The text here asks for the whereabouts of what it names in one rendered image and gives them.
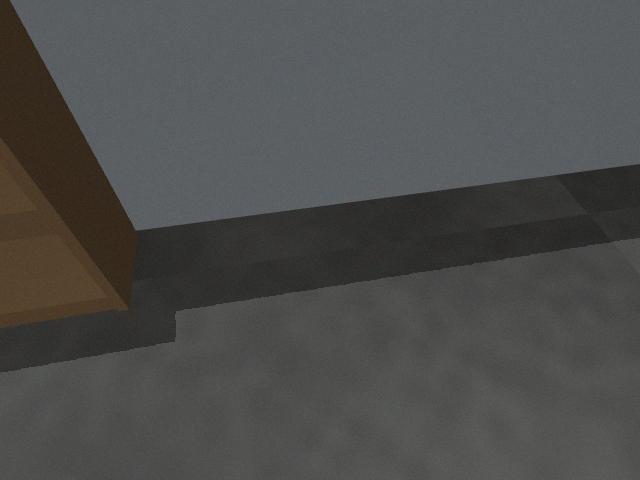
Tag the bookshelf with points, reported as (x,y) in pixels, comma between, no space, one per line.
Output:
(67,246)

